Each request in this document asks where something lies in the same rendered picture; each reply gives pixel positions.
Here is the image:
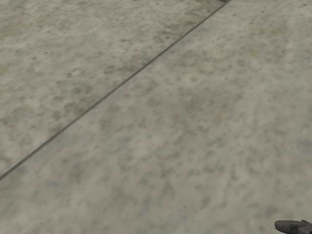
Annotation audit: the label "right robot hand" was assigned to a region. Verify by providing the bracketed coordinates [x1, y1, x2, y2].
[274, 219, 312, 234]

